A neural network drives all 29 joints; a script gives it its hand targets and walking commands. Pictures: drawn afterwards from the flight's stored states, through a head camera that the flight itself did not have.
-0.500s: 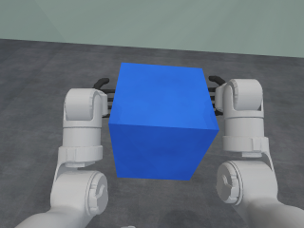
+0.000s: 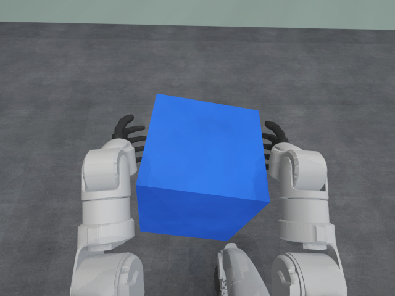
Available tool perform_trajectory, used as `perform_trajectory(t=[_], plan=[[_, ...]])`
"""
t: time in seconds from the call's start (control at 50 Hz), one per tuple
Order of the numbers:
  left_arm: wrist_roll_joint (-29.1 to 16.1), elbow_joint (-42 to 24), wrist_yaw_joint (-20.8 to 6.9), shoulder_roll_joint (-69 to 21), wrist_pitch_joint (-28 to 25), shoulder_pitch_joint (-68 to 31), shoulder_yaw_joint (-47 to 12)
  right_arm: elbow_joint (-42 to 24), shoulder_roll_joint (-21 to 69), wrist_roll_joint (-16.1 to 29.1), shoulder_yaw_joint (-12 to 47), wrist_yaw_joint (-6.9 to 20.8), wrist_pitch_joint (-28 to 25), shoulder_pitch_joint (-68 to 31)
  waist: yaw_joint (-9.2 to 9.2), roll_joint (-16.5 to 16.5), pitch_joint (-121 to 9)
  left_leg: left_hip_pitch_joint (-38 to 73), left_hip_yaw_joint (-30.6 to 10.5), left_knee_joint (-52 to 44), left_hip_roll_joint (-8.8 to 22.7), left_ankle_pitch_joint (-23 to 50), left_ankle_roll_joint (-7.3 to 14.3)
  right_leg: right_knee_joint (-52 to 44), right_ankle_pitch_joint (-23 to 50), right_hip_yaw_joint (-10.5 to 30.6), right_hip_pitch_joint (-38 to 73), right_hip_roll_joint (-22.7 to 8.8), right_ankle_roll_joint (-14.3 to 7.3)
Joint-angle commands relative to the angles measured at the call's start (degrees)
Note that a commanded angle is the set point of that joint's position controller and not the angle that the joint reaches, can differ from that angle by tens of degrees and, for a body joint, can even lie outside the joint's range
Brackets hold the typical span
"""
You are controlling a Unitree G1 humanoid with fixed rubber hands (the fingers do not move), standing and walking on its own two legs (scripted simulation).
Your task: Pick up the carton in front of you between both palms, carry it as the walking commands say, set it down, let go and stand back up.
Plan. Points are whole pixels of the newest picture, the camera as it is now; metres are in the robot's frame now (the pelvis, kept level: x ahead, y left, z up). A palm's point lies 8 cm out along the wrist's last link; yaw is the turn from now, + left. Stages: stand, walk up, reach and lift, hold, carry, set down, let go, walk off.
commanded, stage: carry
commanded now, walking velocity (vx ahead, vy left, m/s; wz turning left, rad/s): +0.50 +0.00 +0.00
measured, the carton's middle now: (195, 175) +0.36 -0.02 -0.02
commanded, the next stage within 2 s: none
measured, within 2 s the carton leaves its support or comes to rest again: neither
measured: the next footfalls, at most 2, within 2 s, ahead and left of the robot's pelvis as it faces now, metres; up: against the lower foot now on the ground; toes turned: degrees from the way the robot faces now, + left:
right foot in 0.14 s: +0.26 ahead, -0.13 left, +0.00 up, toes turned -5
left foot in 0.60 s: +0.53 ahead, +0.10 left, +0.00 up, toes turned +12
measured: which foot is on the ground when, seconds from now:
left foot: down 0.00-0.14, up 0.16-0.58, down 0.60-1.00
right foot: up 0.00-0.12, down 0.14-0.62, up 0.64-1.00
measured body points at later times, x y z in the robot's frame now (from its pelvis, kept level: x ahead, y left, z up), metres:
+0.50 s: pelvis +0.30 -0.03 +0.02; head +0.29 -0.04 +0.47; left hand +0.60 +0.14 +0.12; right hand +0.62 -0.16 +0.11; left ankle +0.41 +0.11 -0.69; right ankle +0.22 -0.12 -0.73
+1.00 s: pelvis +0.57 +0.01 +0.02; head +0.55 +0.02 +0.46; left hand +0.86 +0.16 +0.10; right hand +0.85 -0.14 +0.10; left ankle +0.49 +0.09 -0.73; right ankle +0.71 -0.12 -0.70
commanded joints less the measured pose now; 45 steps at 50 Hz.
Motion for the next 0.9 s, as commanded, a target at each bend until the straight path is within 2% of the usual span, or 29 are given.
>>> perform_trajectory(t=[0.0, 0.06, 0.08, 0.1, 0.12, 0.14, 0.16, 0.18, 0.22, 0.24, 0.26, 0.3, 0.38, 0.48, 0.54, 0.56, 0.58, 0.6, 0.62, 0.64, 0.66, 0.68, 0.7, 0.72, 0.74, 0.76, 0.8, 0.84, 0.88], plan=[[-21.68, -2.42, -13.31, -63.15, -2.4, -34.55, -39.43, -10.23, 69.05, 30.08, 42.35, 18.35, -3.67, -46.85, 0.57, 6.99, -37.38, 29.85, -15.14, -4.32, 14.94, 39.23, 6.81, -11.95, 7.4, -2.14, 4.2, 1.33, -0.58], [-22.28, -2.82, -14.28, -61.59, -3.34, -32.51, -41.67, -10.27, 66.94, 29.19, 43.86, 18.53, -4.99, -43.55, 0.84, 8.14, -34.51, 28.5, -9.31, -2.17, 12.51, 43.94, 3.38, -27.09, 12.41, -7.18, 14.47, 5.51, -1.21], [-22.78, -2.51, -14.65, -61.12, -3.41, -31.88, -42.3, -9.83, 66.02, 28.77, 43.9, 18.44, -5.15, -41.88, 1.47, 8.38, -34.95, 26.94, -7.25, 1.28, 11.5, 47.07, 1.59, -32.75, 15.79, -8.26, 21.85, 6.6, -1.78], [-23.12, -2.06, -15.04, -60.9, -3.41, -30.97, -42.79, -9.2, 64.98, 28.45, 43.84, 18.35, -5.14, -39.78, 2.83, 7.19, -36.51, 22.53, -3.88, 7.47, 10.1, 46.88, -0.51, -38.59, 21.33, -9.53, 33.69, 6.57, -2.6], [-23.23, -1.31, -15.45, -60.13, -3.31, -28.77, -42.72, -8.53, 63.67, 27.94, 43.95, 18.33, -5.05, -38.55, 5.28, 5.64, -37.65, 12.36, -3.53, 13.72, 9.42, 36.63, -2.63, -37.51, 22.72, -4.47, 46.56, 0.86, -4.04], [-22.96, -0.79, -15.74, -58.36, -3.06, -27.21, -42.07, -7.33, 63.13, 27.43, 43.91, 18.52, -4.53, -36.74, 5.34, -5.71, -43.34, -1.54, -2.6, 24.02, 6.36, 4.69, -4.95, -29.24, 44.45, 14.2, 63.29, -15.72, -7.73], [-22.48, 0.78, -15.69, -57.21, -3.08, -25.06, -41.45, -5.73, 63.54, 26.82, 42.69, 18.54, -3.77, -33.87, 7.03, -15.79, -46.5, -17.61, -4.61, 34.86, -0.34, -14.21, -6.17, -33.38, 38.39, 29.89, 74.34, -20.69, -15.61], [-23.36, -0.31, -15.98, -58.54, -2.84, -24.21, -41.85, -6.34, 63.14, 26.24, 42.31, 18.57, -3.5, -33.72, 7.48, -12.79, -42.73, -22.66, -7.12, 37.88, 2.47, -13.95, -5.67, -35.48, 30.46, 29.77, 72.27, -19.53, -14.4], [-25.42, -5.9, -16.66, -61.01, -2.05, -27.77, -43.12, -8.04, 64.23, 25.65, 41.88, 18.45, -2.92, -33.29, 7.31, -4.49, -36.05, -23.22, -7.17, 33.44, 4.9, -8.0, -6.0, -38.19, 32.01, 21.05, 64.86, -15.82, -10.17], [-26.47, -8.51, -17.0, -61.99, -1.54, -29.03, -43.73, -9.15, 64.42, 25.33, 41.58, 18.23, -2.59, -32.09, 7.09, -2.93, -34.2, -20.95, -7.19, 29.1, 5.93, -5.36, -6.48, -40.23, 30.71, 17.64, 61.05, -14.78, -8.76], [-27.28, -10.66, -17.3, -62.7, -0.96, -29.34, -44.51, -10.57, 64.57, 24.72, 41.3, 17.9, -2.27, -30.69, 6.63, -3.06, -33.47, -18.21, -6.58, 25.16, 6.05, -4.14, -6.91, -41.91, 29.46, 15.12, 58.67, -14.04, -7.66], [-28.3, -13.55, -18.06, -63.12, 0.49, -26.66, -45.21, -12.98, 64.3, 22.76, 40.96, 17.02, -1.63, -26.14, 6.42, -4.56, -32.75, -15.8, -4.27, 19.99, 4.99, -2.6, -7.56, -43.75, 29.88, 11.38, 57.19, -12.78, -7.27], [-27.32, -12.08, -19.96, -61.39, 2.19, -15.96, -45.49, -15.89, 62.23, 18.46, 42.03, 15.83, -0.8, -16.73, 6.28, -7.98, -29.33, -16.14, -0.96, 9.07, 4.38, 3.64, -7.75, -44.64, 31.32, 5.21, 57.02, -10.48, -6.55], [-24.66, -11.14, -21.17, -59.42, 2.12, -6.59, -46.55, -18.04, 61.15, 17.74, 45.51, 17.45, 0.15, -10.35, 6.65, -9.97, -22.3, -11.06, 2.53, -2.05, 4.01, 12.5, -6.61, -46.02, 28.82, 0.03, 50.99, -9.54, -5.37], [-24.49, -10.89, -21.22, -59.95, 2.21, -2.41, -46.46, -18.52, 61.5, 19.3, 45.68, 19.02, 1.03, -6.82, 6.18, -9.08, -19.8, -1.81, 4.76, -6.81, 4.28, 14.05, -5.68, -43.09, 23.88, -2.04, 45.59, -9.8, -3.49], [-24.56, -11.54, -21.11, -59.56, 2.3, -2.81, -46.78, -18.34, 61.03, 19.86, 45.55, 19.48, 1.17, -6.52, 5.63, -6.61, -20.55, 5.16, 6.98, -8.64, 2.74, 11.67, -5.36, -37.32, 24.34, -4.38, 42.57, -8.21, -2.52], [-24.59, -11.94, -20.92, -59.07, 2.44, -2.76, -47.07, -17.61, 60.32, 20.35, 45.2, 19.85, 1.31, -5.65, 5.15, -3.44, -23.45, 15.93, 6.56, -7.53, 3.06, 7.33, -4.72, -28.99, 23.56, -6.71, 36.83, -6.11, -1.29], [-24.66, -12.62, -20.75, -58.23, 2.72, -3.17, -47.3, -16.81, 59.1, 20.27, 44.62, 20.1, 1.36, -4.57, 4.19, 5.32, -26.3, 25.41, -10.05, -11.88, 13.85, -1.53, -2.51, -15.22, 12.06, -8.26, 26.71, -2.82, 1.36], [-24.99, -14.36, -20.62, -58.87, 3.25, -5.26, -48.06, -15.4, 59.43, 19.77, 44.29, 20.34, 0.92, -5.01, 4.09, 18.91, -28.53, 35.53, -33.69, -18.29, 26.62, -5.6, 4.89, -0.91, -6.72, -7.56, 10.55, 3.91, 3.38], [-25.38, -14.91, -20.65, -59.25, 3.16, -6.76, -48.77, -15.77, 60.76, 20.65, 44.26, 20.43, 0.65, -4.33, 4.16, 16.9, -27.19, 33.26, -37.3, -20.0, 27.64, -1.46, 7.1, 6.57, -12.01, -1.26, 5.29, 1.92, 2.02], [-25.85, -15.21, -20.66, -60.37, 2.73, -7.67, -48.97, -17.19, 61.94, 21.29, 44.66, 20.51, 0.35, -5.5, 4.19, 12.16, -26.15, 29.58, -32.45, -19.45, 26.08, 3.22, 6.41, 8.91, -11.03, -0.03, 5.09, -0.42, 0.86], [-26.18, -15.42, -20.61, -61.35, 2.16, -7.23, -49.08, -18.4, 62.8, 21.95, 45.02, 20.65, 0.08, -6.41, 4.34, 7.05, -26.54, 26.39, -27.42, -19.16, 24.7, 3.44, 5.06, 8.92, -8.32, 0.61, 5.96, -2.51, 0.28], [-26.24, -15.46, -20.47, -62.07, 1.63, -6.54, -49.41, -19.41, 63.58, 22.64, 45.6, 20.79, -0.25, -7.24, 4.66, 4.34, -25.72, 22.21, -22.81, -20.65, 23.58, 1.98, 3.54, 5.64, -4.91, 1.31, 7.46, -4.26, 0.09], [-26.2, -15.24, -20.27, -63.12, 1.2, -5.74, -49.54, -20.19, 63.97, 23.08, 46.0, 20.86, -0.53, -7.89, 4.87, 4.36, -25.59, 19.12, -18.45, -22.47, 22.11, -0.08, 2.29, 2.15, -1.8, 0.62, 9.81, -4.54, 0.37], [-25.98, -15.11, -20.05, -63.82, 0.78, -4.59, -49.45, -20.69, 64.09, 23.42, 46.32, 20.96, -0.73, -7.71, 4.9, 5.85, -25.4, 17.85, -15.06, -23.68, 20.89, -0.79, 1.75, -1.11, 0.43, -0.78, 11.12, -4.11, 0.76], [-25.62, -15.15, -19.79, -64.14, 0.35, -3.43, -49.52, -20.92, 64.0, 23.59, 46.47, 21.11, -0.89, -6.9, 4.85, 7.17, -25.17, 17.7, -12.53, -24.65, 20.1, -0.66, 1.76, -4.37, 2.1, -1.81, 11.45, -3.96, 1.21], [-24.86, -15.33, -19.3, -64.1, -0.3, -1.54, -49.7, -21.28, 63.51, 23.63, 46.67, 21.38, -1.11, -5.22, 4.68, 7.07, -24.47, 19.01, -9.93, -25.93, 19.7, 0.97, 2.45, -10.94, 4.92, -3.37, 10.54, -3.7, 2.2], [-24.4, -15.62, -18.92, -63.59, -0.63, 0.07, -49.79, -22.07, 62.55, 23.59, 46.92, 21.48, -1.15, -4.27, 4.62, 6.19, -22.96, 20.3, -6.07, -24.38, 18.56, 11.95, 2.19, -17.56, 7.82, -5.33, 10.88, -2.82, 2.83], [-24.37, -16.91, -18.65, -62.56, -0.62, 0.62, -50.03, -23.43, 61.08, 23.57, 47.0, 21.37, -1.02, -3.79, 4.68, 7.45, -22.46, 21.36, -1.62, -21.09, 16.96, 25.45, 0.9, -22.11, 10.02, -7.55, 12.84, -1.4, 2.69]])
